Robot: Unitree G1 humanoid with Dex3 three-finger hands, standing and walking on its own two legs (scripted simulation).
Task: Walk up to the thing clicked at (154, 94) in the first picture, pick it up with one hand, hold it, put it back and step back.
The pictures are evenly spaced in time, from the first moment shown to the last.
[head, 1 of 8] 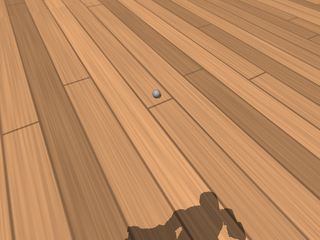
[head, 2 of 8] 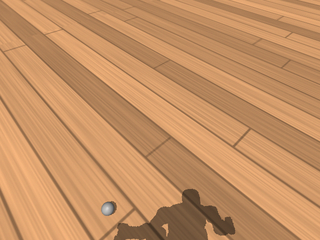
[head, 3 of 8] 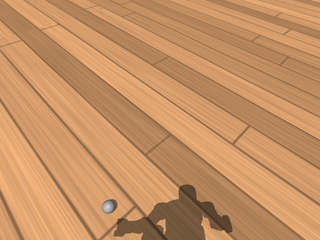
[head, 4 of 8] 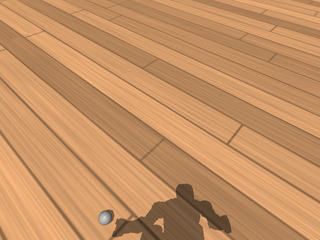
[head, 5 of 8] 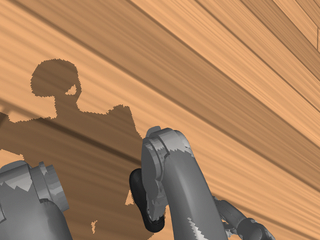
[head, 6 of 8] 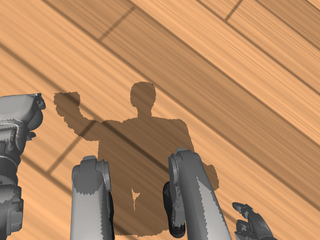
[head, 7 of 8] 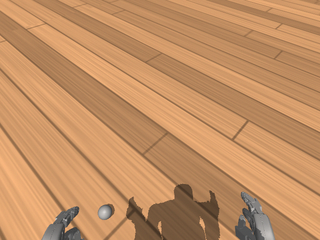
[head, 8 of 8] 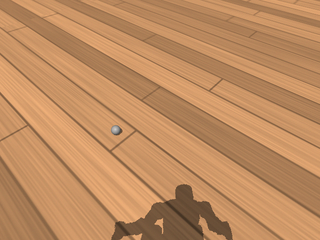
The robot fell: no
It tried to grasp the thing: yes
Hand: left
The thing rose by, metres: 0.69
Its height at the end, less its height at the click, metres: +0.00
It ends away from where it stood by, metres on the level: 0.00
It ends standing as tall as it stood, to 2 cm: yes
